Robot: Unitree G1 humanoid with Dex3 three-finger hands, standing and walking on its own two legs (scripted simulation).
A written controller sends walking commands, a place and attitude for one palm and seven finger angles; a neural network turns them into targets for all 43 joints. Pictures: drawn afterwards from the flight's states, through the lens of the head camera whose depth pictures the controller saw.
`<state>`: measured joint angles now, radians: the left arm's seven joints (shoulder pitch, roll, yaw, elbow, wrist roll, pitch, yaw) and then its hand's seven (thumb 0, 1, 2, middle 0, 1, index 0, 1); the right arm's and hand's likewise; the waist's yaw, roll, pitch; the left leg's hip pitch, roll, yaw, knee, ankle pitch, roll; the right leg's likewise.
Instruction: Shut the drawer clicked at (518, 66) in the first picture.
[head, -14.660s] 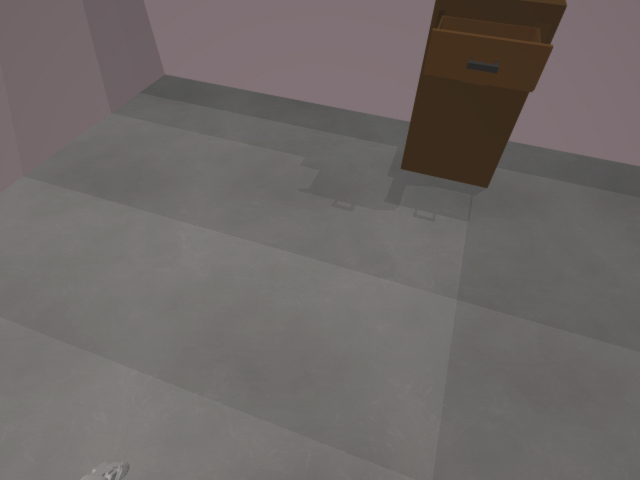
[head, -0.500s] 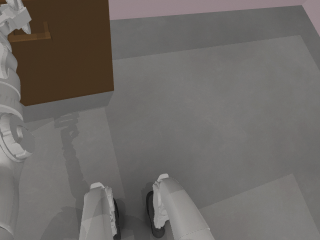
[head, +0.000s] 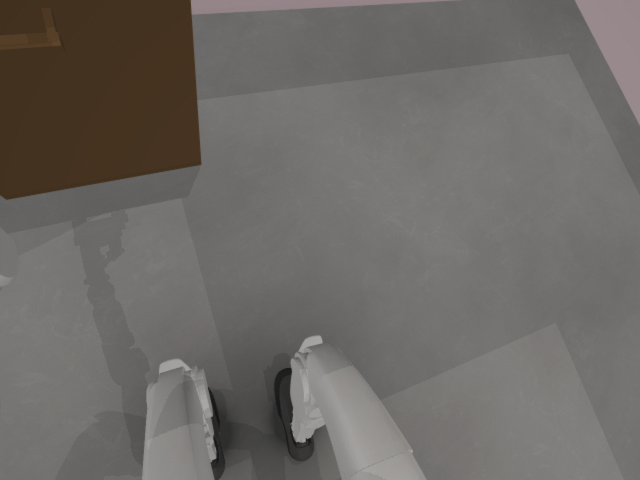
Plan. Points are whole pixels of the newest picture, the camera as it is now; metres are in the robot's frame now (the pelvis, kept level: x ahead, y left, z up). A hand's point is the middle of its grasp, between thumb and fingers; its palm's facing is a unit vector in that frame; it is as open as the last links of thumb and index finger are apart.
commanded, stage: pull the fist back off the drawer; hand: left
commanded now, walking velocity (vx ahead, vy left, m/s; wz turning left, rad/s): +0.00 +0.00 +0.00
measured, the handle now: out of the picture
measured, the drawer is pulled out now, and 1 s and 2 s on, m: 0.00 0.00 0.00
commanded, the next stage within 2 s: draw the hand back to the body in 0.68 s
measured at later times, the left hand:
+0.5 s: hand out of the picture +0.62 +0.22 +0.07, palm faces +0.16 -0.99 -0.02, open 3.1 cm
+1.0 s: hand out of the picture +0.55 +0.22 +0.10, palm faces +0.17 -0.98 -0.06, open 3.3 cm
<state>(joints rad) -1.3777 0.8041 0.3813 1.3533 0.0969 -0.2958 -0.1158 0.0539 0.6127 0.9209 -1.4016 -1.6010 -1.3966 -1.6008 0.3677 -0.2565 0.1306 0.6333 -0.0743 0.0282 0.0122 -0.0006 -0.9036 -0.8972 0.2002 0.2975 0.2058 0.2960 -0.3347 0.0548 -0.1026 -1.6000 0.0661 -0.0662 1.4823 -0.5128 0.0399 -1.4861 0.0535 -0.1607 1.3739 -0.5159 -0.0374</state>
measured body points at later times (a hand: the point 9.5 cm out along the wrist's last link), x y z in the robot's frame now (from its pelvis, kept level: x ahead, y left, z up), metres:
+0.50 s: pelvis +0.01 +0.01 +0.01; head +0.23 +0.06 +0.40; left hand +0.60 +0.27 +0.08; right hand -0.04 -0.23 -0.07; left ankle +0.06 +0.10 -0.57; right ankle +0.06 -0.11 -0.57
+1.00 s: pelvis +0.06 +0.00 +0.07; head +0.23 +0.02 +0.49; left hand +0.53 +0.27 +0.11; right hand +0.09 -0.25 -0.05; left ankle +0.06 +0.10 -0.57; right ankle +0.06 -0.11 -0.57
